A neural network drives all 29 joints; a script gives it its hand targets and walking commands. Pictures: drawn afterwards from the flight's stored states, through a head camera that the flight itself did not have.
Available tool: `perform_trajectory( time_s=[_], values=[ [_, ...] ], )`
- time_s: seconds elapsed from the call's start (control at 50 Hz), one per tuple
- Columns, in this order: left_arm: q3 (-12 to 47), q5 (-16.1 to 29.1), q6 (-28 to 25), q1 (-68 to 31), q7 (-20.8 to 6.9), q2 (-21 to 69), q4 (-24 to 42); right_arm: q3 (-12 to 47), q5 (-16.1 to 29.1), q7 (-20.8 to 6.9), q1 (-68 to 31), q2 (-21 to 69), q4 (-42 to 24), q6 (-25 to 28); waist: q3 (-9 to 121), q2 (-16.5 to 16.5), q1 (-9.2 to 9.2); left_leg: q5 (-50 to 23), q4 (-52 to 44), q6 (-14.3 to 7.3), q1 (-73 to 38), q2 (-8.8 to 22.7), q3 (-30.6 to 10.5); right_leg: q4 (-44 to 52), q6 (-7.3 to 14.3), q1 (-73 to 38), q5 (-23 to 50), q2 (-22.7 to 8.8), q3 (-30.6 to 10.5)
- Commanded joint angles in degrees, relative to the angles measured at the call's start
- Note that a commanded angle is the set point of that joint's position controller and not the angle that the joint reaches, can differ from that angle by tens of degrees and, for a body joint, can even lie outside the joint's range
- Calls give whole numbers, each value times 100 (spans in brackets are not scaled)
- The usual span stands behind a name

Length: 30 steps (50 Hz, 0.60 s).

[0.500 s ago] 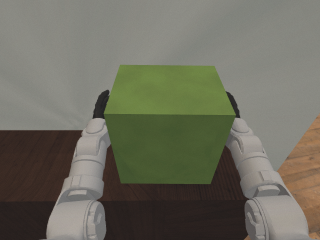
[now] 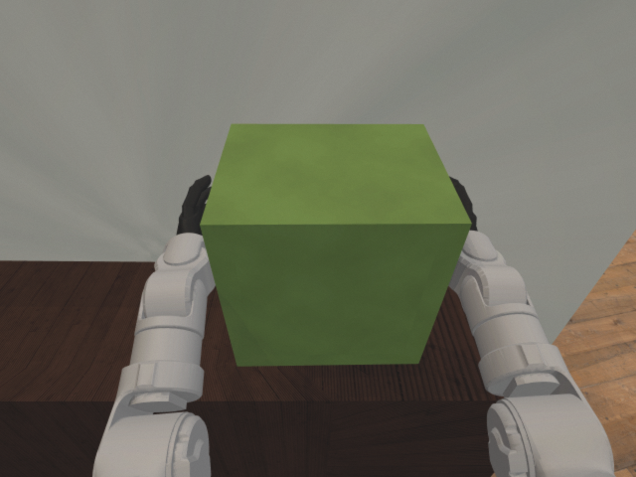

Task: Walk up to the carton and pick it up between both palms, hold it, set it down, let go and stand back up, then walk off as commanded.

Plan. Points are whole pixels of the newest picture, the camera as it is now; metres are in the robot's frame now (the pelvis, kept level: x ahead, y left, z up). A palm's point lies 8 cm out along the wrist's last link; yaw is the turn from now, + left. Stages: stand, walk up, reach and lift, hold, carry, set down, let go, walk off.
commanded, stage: reach and lift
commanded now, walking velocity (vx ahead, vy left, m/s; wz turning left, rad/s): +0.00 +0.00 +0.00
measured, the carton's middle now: (328, 248) +0.38 +0.00 +0.14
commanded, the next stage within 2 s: hold in 0.28 s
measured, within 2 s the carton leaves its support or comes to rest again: neither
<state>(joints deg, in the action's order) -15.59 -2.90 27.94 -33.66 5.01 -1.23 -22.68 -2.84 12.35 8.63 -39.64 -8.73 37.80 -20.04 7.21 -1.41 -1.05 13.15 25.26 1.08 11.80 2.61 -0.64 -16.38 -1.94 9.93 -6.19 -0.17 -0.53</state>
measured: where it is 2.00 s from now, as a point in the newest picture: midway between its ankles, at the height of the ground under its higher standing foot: outside the picture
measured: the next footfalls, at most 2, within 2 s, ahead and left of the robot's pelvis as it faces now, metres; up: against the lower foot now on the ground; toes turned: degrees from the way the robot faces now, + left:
none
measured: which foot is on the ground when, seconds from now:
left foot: down 0.00-1.00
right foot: down 0.00-1.00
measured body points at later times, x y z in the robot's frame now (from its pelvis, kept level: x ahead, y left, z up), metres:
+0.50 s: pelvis +0.00 +0.00 +0.00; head -0.04 +0.00 +0.45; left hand +0.39 +0.18 +0.18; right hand +0.40 -0.17 +0.17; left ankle +0.00 +0.12 -0.75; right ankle +0.03 -0.15 -0.75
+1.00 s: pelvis -0.01 +0.00 +0.00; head -0.07 +0.00 +0.45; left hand +0.36 +0.18 +0.20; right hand +0.38 -0.16 +0.20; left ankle +0.00 +0.12 -0.75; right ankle +0.03 -0.15 -0.75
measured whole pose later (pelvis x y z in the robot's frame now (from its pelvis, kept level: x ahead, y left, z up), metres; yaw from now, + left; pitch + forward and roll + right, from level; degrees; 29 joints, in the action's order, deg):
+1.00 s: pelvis -0.01 +0.00 +0.00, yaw +0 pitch -3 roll -2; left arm -19.8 -7.0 34.8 -37.0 1.5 -0.3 -15.8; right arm -2.8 9.4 8.7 -42.2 -8.7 32.1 -25.1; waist 5.4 -1.4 -1.1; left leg 11.9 24.3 0.8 9.7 2.5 -0.8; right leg -15.4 -1.9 7.8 -5.0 -0.2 -0.5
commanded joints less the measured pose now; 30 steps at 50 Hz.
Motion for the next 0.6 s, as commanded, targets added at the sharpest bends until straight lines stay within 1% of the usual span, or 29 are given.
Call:
perform_trajectory(
  time_s=[0.0, 0.02, 0.04, 0.06, 0.08, 0.1, 0.12, 0.14, 0.16, 0.18, 0.2, 0.22, 0.24, 0.26, 0.28, 0.3, 0.32, 0.34, 0.36, 0.4, 0.42, 0.44, 0.46, 0.48, 0.5, 0.52, 0.54, 0.56, 0.58],
  values=[
    [2703, 145, -92, -4426, -1051, 3433, 1307, 1777, 318, -900, -4116, 3619, -1536, 271, 1675, 45, -289, -1080, -867, 162, -651, -480, -81, 124, 176, -1052, 371, 402, 245],
    [2679, 185, -103, -4517, -1037, 3446, 1279, 1802, 316, -924, -4332, 3683, -1591, 319, 1794, 149, -269, -1102, -847, 157, -632, -453, -131, 122, 158, -1039, 340, 428, 261],
    [2666, 160, -77, -4486, -1034, 3406, 1022, 1664, 248, -945, -4310, 3566, -1419, 306, 1699, 84, -315, -947, -872, 176, -570, -460, -112, 139, 167, -1017, 217, 400, 241],
    [2542, 94, -26, -4452, -1057, 3424, 789, 1631, 234, -969, -4581, 3568, -1474, 320, 1551, 186, -236, -689, -927, 137, -453, -458, -75, 171, 197, -967, -28, 426, 278],
    [2585, 70, -8, -4336, -1061, 3450, 772, 1709, 265, -977, -4607, 3634, -1585, 374, 1639, 217, -188, -804, -923, 106, -485, -450, -81, 175, 182, -979, 19, 433, 292],
    [2490, 1, 32, -4318, -1061, 3395, 640, 1664, 246, -997, -4470, 3577, -1273, 318, 1441, 117, -162, -633, -968, 100, -360, -476, -34, 206, 206, -974, -69, 384, 253],
    [2415, -77, 42, -4306, -1090, 3354, 619, 1638, 188, -990, -4412, 3636, -1197, 311, 1336, 179, -197, -602, -965, 87, -413, -472, -37, 195, 168, -1008, -32, 374, 241],
    [2457, -69, 58, -4352, -1125, 3384, 664, 1508, 136, -978, -4346, 3570, -1043, 307, 1233, 128, -278, -567, -1015, 125, -473, -444, -58, 204, 193, -960, -87, 403, 262],
    [2338, -98, 89, -4291, -1162, 3266, 768, 1507, 138, -979, -4215, 3594, -1049, 288, 1282, 243, -266, -712, -1012, 97, -564, -450, 13, 206, 161, -1125, 40, 384, 260],
    [2381, -57, 77, -4340, -1188, 3370, 717, 1484, 76, -951, -4267, 3520, -1037, 294, 1500, 188, -350, -843, -975, 129, -646, -451, 11, 216, 172, -1102, 69, 393, 274],
    [2383, -56, 104, -4177, -1186, 3386, 723, 1570, 166, -927, -4345, 3515, -1240, 325, 1648, 235, -283, -905, -925, 146, -658, -446, -16, 214, 177, -1201, 171, 407, 259],
    [2468, -41, 83, -4349, -1158, 3402, 863, 1610, 208, -931, -4442, 3560, -1297, 354, 1606, 140, -259, -907, -947, 175, -652, -449, -28, 193, 171, -1198, 180, 418, 280],
    [2521, -22, 87, -4429, -1145, 3439, 1047, 1627, 247, -942, -4395, 3611, -1323, 350, 1704, 76, -274, -1061, -901, 204, -706, -464, -36, 163, 189, -1220, 311, 425, 292],
    [2623, -14, 90, -4262, -1146, 3544, 994, 1689, 265, -914, -4398, 3593, -1403, 343, 1733, 72, -339, -1287, -865, 217, -796, -441, -60, 180, 175, -1212, 489, 450, 306],
    [2535, -23, 91, -4262, -1132, 3466, 1088, 1753, 267, -902, -4268, 3636, -1389, 324, 1762, 126, -293, -1477, -818, 259, -827, -431, -91, 148, 177, -1338, 638, 455, 280],
    [2492, -72, 139, -4058, -1146, 3402, 916, 1783, 308, -878, -4252, 3568, -1456, 324, 1755, 79, -230, -1497, -796, 245, -834, -463, -36, 183, 172, -1375, 654, 442, 265],
    [2447, -38, 144, -4041, -1162, 3351, 902, 1833, 361, -865, -4474, 3580, -1664, 341, 1737, 255, -192, -1516, -805, 181, -771, -479, -33, 197, 129, -1404, 691, 443, 264],
    [2652, 11, 120, -4166, -1140, 3425, 1360, 1848, 365, -858, -4269, 3629, -1690, 336, 1970, 116, -293, -1739, -750, 241, -967, -452, -82, 132, 165, -1398, 860, 482, 294],
    [2772, 124, 111, -4178, -1109, 3501, 1405, 1963, 452, -844, -4436, 3653, -2042, 347, 2210, 122, -276, -1937, -647, 269, -1039, -465, -75, 106, 151, -1503, 1007, 490, 298],
    [2825, 165, 128, -4077, -1086, 3492, 1639, 2017, 546, -757, -4189, 3602, -2130, 274, 2177, 59, -328, -2183, -604, 264, -1120, -514, -67, 101, 136, -1560, 1280, 475, 281],
    [2817, 157, 122, -4198, -1089, 3463, 1696, 2092, 573, -748, -4285, 3730, -2216, 273, 2170, 67, -302, -2280, -579, 253, -1083, -537, -72, 72, 119, -1524, 1357, 485, 281],
    [2869, 182, 130, -4158, -1071, 3415, 2016, 2180, 629, -729, -4121, 3755, -2282, 243, 2437, 109, -306, -2612, -498, 284, -1175, -511, -98, 18, 110, -1693, 1748, 510, 244],
    [2889, 154, 197, -3876, -1068, 3423, 1875, 2210, 670, -701, -4001, 3587, -2304, 160, 2243, 89, -317, -2705, -454, 298, -1140, -507, -110, 34, 117, -1612, 1721, 526, 264],
    [2903, 187, 271, -3833, -1104, 3494, 1709, 2159, 677, -663, -4075, 3606, -2478, 142, 2168, 138, -357, -2530, -499, 260, -1055, -533, -109, 91, 114, -1598, 1612, 526, 259],
    [2981, 226, 306, -3571, -1123, 3516, 1915, 2344, 758, -632, -3947, 3722, -2795, 141, 2369, 195, -285, -2764, -469, 252, -1131, -570, -72, 57, 98, -1798, 1902, 543, 231],
    [2925, 179, 317, -3502, -1116, 3421, 2029, 2355, 784, -602, -3863, 3612, -2819, 80, 2402, 227, -363, -2913, -420, 257, -1168, -566, -94, -22, 72, -1835, 2187, 528, 219],
    [2976, 210, 321, -3570, -1119, 3399, 2321, 2455, 872, -568, -3875, 3619, -3017, 53, 2506, 217, -343, -3008, -393, 262, -1177, -569, -82, -18, 66, -1913, 2276, 549, 223],
    [3034, 269, 343, -3676, -1124, 3388, 2329, 2454, 852, -547, -3861, 3579, -3096, -15, 2413, 258, -396, -2708, -453, 263, -1139, -555, -118, 31, 80, -1879, 1985, 541, 209],
    [3018, 225, 396, -3670, -1150, 3357, 2177, 2289, 744, -536, -3732, 3492, -2826, -92, 2032, 249, -491, -2409, -539, 231, -960, -578, -82, 64, 89, -1729, 1782, 514, 202]
  ],
)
